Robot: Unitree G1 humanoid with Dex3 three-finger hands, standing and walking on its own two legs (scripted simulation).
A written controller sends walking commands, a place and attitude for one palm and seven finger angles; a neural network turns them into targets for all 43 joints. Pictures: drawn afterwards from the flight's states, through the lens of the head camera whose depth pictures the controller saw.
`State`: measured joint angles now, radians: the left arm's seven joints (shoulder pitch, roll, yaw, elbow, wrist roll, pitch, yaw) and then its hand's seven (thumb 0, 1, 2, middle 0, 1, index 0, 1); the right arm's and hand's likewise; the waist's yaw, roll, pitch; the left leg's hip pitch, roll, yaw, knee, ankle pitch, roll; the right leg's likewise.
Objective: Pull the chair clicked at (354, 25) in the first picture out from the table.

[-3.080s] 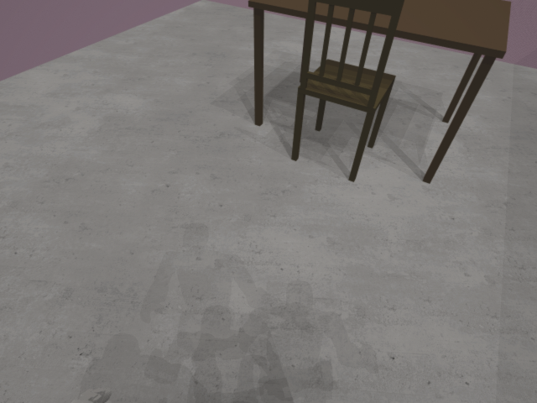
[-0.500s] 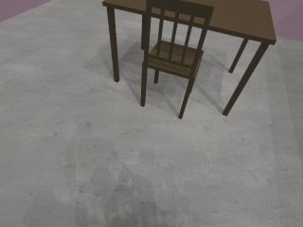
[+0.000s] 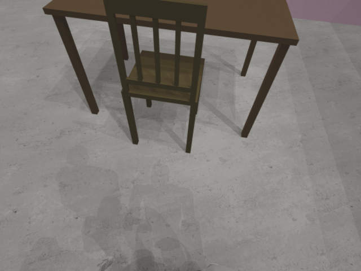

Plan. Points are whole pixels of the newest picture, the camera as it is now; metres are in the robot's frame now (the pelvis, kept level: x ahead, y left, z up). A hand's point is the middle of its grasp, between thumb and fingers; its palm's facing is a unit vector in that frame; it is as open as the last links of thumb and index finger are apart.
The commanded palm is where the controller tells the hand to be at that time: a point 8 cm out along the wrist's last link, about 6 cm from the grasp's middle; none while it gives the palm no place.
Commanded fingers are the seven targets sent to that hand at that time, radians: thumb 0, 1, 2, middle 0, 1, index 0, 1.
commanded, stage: walk to a spot facing it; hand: left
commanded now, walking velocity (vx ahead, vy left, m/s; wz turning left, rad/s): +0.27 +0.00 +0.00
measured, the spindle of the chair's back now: (157, 54) +0.92 +0.10 -0.05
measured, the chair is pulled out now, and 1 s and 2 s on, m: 0.00 0.00 0.00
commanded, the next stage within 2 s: turn to face it in 0.02 s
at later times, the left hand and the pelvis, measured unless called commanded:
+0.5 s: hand (92, 255) +0.18 +0.22 -0.17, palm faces +0.00 -0.99 -0.16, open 7.4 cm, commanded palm none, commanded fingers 0.00 0.90 0.90 -0.20 -0.30 -0.20 -0.30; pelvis +0.17 +0.05 +0.01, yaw -5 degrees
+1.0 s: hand (105, 222) +0.27 +0.21 -0.17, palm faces -0.10 -0.99 -0.13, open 7.4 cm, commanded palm none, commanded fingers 0.00 0.90 0.90 -0.20 -0.30 -0.20 -0.30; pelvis +0.26 +0.04 +0.01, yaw -10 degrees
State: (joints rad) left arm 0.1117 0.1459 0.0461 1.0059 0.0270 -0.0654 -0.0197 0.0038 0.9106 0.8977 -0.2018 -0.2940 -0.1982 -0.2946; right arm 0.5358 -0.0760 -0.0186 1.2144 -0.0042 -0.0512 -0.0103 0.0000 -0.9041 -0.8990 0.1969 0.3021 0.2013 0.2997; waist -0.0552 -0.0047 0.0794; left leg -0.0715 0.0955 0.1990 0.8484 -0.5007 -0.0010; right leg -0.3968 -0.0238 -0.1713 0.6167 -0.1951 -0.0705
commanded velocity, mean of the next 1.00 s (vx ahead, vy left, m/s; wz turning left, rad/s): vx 0.14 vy -0.02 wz -0.17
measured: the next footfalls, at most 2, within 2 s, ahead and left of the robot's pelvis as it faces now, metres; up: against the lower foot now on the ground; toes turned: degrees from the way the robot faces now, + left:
left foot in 0.32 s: +0.26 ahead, +0.16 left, +0.00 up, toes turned +8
right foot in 0.62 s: +0.22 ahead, -0.08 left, +0.00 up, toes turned -13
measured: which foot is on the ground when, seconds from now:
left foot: up 0.00-0.30, down 0.32-0.64, up 0.66-0.92, down 0.94-1.00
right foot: down 0.00-0.32, up 0.34-0.60, down 0.62-0.94, up 0.96-1.00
